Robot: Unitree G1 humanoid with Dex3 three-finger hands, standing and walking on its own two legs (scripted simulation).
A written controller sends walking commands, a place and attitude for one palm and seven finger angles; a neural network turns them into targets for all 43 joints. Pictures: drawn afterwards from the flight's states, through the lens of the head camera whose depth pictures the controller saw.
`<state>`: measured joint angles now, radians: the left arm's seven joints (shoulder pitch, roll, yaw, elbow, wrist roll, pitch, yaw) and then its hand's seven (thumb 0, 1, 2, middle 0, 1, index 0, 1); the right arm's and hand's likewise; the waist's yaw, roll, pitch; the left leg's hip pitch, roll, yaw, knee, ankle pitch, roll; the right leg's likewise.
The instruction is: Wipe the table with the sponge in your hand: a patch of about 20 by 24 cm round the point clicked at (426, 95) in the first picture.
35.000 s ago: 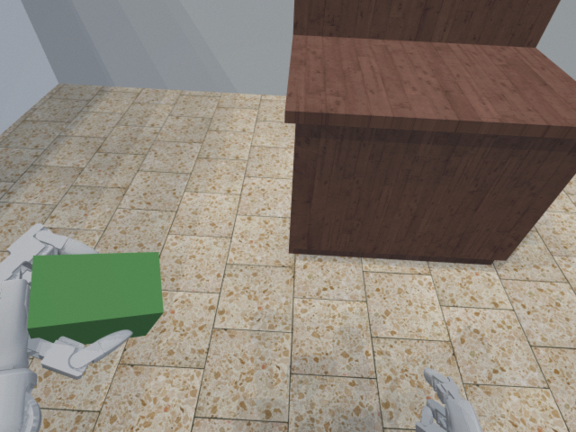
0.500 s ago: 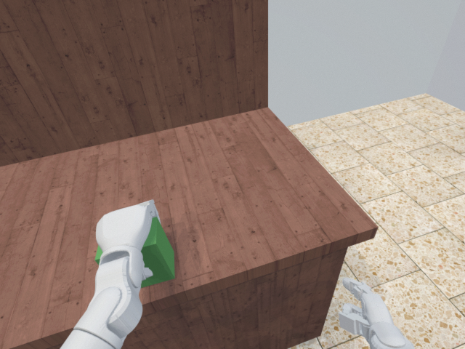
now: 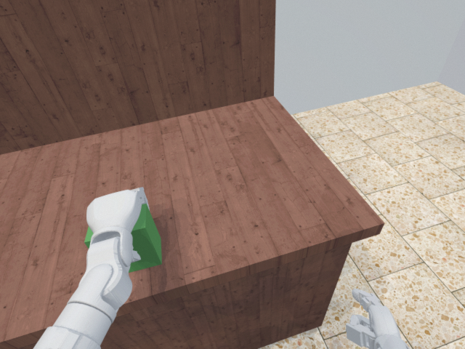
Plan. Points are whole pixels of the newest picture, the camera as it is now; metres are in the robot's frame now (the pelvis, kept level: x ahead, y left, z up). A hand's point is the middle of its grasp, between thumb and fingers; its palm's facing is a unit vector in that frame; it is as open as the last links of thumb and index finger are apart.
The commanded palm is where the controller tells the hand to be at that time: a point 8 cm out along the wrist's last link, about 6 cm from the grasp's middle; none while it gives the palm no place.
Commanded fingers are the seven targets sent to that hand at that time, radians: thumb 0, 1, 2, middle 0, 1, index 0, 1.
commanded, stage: wipe forward along the middle lane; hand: left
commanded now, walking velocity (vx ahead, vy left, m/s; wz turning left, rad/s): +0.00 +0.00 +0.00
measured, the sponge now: (130, 246) +0.29 +0.25 +0.02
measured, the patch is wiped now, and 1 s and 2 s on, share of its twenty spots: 1.00 1.00 1.00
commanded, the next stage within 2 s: slide back across to the first lane in 1.30 s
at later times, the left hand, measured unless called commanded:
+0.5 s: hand (129, 208) +0.35 +0.26 +0.06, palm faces -0.07 -0.01 -1.00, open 10.6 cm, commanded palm +0.33 +0.27 +0.09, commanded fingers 0.00 0.10 1.30 -1.20 -1.60 -1.20 -1.60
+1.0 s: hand (124, 191) +0.39 +0.30 +0.06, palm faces -0.09 -0.01 -1.00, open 10.6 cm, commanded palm +0.38 +0.30 +0.09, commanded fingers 0.00 0.10 1.30 -1.20 -1.60 -1.20 -1.60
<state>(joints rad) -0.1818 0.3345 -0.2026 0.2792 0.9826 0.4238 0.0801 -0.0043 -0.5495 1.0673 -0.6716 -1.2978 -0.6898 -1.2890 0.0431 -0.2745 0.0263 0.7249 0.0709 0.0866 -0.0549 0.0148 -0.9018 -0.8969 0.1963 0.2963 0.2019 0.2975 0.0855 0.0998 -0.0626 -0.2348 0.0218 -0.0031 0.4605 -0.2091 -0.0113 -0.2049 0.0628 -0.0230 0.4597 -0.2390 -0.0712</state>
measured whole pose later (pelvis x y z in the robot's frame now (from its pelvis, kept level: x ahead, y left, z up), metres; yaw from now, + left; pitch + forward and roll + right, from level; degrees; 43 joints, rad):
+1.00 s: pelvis +0.00 +0.01 -0.01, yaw +0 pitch +7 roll -1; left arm -0.61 0.45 -0.08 0.87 1.01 0.21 0.14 0.01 -0.57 1.07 -0.68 -1.29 -0.70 -1.29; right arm 0.20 -0.29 0.00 0.74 0.08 0.12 -0.06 0.01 -0.90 -0.90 0.20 0.30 0.20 0.30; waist 0.00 0.08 -0.11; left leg -0.45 0.02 -0.01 0.56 -0.24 0.00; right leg -0.40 0.06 -0.03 0.51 -0.24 -0.05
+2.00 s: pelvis +0.03 +0.04 +0.00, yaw +0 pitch +8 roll -2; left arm -0.60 0.58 0.00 0.84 1.02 0.13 0.04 0.01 -0.55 1.07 -0.66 -1.32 -0.68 -1.31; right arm 0.20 -0.29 -0.01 0.70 0.07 0.14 -0.05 0.01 -0.90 -0.90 0.20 0.30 0.20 0.30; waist 0.00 0.06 -0.10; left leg -0.40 -0.01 -0.01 0.52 -0.26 0.04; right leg -0.32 0.03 -0.02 0.43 -0.25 -0.01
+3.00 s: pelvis +0.02 +0.04 +0.00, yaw +1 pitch +4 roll -1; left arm -0.23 0.48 -0.03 0.42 0.98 0.24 0.10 0.00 -0.52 1.07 -0.63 -1.35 -0.64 -1.35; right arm 0.12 -0.27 0.02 0.67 0.07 0.13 -0.03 0.01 -0.90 -0.90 0.20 0.30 0.20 0.30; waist 0.06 0.09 -0.09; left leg -0.32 -0.02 -0.01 0.51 -0.25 0.04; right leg -0.25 0.03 -0.03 0.43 -0.24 -0.02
